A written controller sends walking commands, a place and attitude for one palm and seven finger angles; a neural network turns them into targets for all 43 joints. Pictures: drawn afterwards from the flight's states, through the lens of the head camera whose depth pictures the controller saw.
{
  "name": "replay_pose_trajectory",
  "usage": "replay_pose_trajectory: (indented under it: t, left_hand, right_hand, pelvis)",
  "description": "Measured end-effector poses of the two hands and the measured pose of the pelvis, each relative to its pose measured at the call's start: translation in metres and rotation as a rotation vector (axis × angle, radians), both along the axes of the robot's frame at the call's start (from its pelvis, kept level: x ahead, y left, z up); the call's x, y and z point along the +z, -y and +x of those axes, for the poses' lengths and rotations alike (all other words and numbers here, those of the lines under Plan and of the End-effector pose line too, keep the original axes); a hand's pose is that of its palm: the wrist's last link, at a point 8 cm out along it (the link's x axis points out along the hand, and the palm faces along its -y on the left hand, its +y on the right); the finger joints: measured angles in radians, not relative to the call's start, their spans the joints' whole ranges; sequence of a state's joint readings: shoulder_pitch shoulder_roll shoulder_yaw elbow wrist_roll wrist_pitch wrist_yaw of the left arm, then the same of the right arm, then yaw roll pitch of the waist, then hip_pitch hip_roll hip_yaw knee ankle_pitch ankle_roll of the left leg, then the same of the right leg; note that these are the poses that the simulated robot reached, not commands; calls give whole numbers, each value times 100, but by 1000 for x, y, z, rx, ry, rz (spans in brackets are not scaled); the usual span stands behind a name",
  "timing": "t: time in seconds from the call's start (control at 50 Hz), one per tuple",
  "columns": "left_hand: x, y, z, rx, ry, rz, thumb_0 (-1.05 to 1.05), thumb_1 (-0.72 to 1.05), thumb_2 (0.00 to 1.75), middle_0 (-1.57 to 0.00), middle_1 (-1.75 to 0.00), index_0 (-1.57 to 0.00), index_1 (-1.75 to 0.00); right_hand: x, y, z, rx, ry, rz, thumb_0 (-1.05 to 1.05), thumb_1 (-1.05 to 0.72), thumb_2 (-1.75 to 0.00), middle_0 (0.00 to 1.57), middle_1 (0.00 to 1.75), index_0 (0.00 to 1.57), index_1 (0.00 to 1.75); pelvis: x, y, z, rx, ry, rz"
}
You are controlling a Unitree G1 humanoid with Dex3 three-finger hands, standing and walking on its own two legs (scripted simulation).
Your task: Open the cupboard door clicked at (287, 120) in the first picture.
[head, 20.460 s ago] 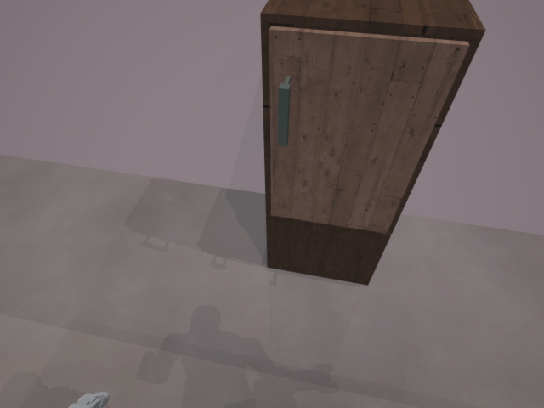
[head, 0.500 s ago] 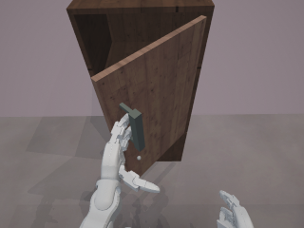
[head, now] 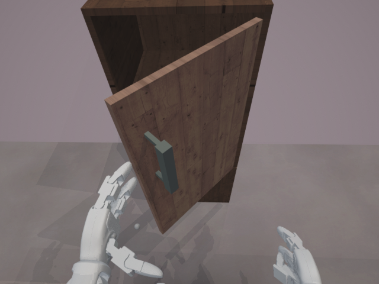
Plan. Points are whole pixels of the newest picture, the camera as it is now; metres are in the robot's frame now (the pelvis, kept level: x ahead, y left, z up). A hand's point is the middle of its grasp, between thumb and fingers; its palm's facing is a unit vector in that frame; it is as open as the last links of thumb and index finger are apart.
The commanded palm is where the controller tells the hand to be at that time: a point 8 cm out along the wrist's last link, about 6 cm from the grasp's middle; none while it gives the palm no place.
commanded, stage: slide the hand sideways off the handle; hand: left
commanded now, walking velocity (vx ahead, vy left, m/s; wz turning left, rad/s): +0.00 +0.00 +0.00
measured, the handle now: (161, 163) +0.34 +0.08 +0.08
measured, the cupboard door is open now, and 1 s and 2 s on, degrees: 46 46 46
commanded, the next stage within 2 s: draw the hand back to the body in 0.16 s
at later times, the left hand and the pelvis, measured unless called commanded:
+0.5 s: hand (112, 231) +0.19 +0.14 +0.10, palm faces +0.02 -1.00 -0.07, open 16.3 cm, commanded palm +0.16 +0.20 +0.11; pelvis -0.01 +0.01 +0.00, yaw +0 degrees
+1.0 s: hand (46, 225) +0.18 +0.22 +0.14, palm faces +0.24 -0.91 -0.33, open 14.6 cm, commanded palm +0.14 +0.27 +0.17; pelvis +0.00 +0.03 +0.03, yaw +0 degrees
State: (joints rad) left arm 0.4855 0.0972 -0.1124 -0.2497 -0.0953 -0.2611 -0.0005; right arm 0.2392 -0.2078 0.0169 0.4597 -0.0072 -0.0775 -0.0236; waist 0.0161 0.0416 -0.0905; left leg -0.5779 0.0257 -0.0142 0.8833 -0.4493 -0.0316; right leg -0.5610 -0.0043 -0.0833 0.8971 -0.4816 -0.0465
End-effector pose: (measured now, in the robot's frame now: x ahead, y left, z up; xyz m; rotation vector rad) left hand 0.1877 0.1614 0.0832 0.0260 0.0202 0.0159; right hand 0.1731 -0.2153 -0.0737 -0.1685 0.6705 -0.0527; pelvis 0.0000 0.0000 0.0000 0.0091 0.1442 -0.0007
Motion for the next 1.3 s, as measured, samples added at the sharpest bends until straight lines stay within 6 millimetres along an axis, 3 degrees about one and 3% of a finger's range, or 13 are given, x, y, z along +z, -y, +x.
replay_pose_trajectory:
  t: [0.18,0.38,0.54,0.78,0.94,1.12,1.3]
  left_hand:
    - [0,-10,-19,-14,4,4,-1,-50,30,-15,-30,-15,-30]
    - [5,-11,-14,-34,35,18,-1,-50,30,-15,-30,-15,-30]
    - [26,-41,-19,10,41,43,-1,-50,30,-15,-30,-15,-30]
    - [50,-72,-29,9,58,50,-1,-47,32,-15,-30,-15,-30]
    - [70,-99,-36,186,7,282,-1,-29,40,-16,-30,-16,-30]
    - [92,-124,-33,285,28,356,0,0,52,-17,-30,-17,-30]
    - [116,-144,-27,344,88,410,1,31,65,-19,-30,-19,-30]
  right_hand:
    - [-3,7,-5,-10,20,-17,2,-90,-90,20,30,20,30]
    - [-5,2,-15,-30,35,-7,2,-90,-90,20,30,20,30]
    - [5,-6,-16,-41,48,4,2,-90,-90,20,30,20,30]
    - [26,-17,3,-15,131,-18,2,-90,-90,20,30,20,30]
    - [38,-32,7,-5,101,-38,2,-90,-90,20,30,20,30]
    - [41,-43,6,17,48,-42,2,-90,-90,20,30,20,30]
    - [44,-40,9,11,24,-47,2,-90,-90,20,30,20,30]
  pelvis:
    - [-5,0,-4,8,-9,-4]
    - [-8,-4,-10,0,-5,-7]
    - [1,-8,-6,-3,24,-14]
    - [10,-19,-4,7,63,-27]
    - [27,-26,-1,1,122,-26]
    - [41,-33,3,-6,172,-21]
    - [48,-35,8,-16,193,-18]
